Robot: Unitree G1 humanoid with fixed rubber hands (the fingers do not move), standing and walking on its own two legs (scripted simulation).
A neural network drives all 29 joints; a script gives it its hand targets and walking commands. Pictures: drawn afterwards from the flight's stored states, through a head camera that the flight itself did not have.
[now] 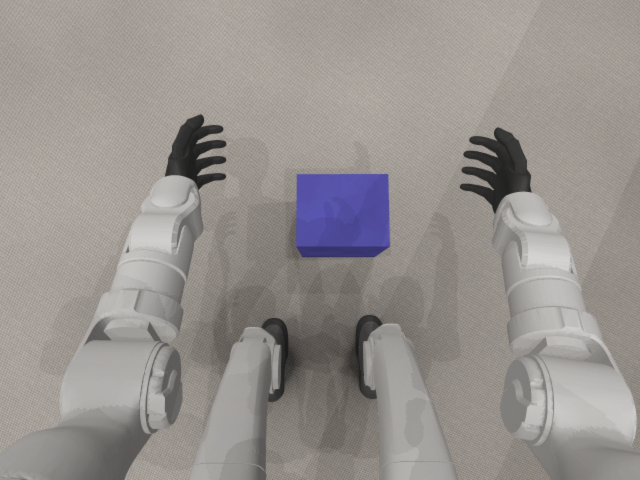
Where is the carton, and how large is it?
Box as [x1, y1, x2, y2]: [296, 174, 389, 256]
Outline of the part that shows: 297,174 296,246 302,256 375,256 389,246 387,174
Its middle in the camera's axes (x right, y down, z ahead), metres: +0.05 -0.05 +0.92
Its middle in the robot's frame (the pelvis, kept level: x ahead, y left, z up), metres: +0.48 -0.05 -0.54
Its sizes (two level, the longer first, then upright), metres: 0.193 0.154 0.239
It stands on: the floor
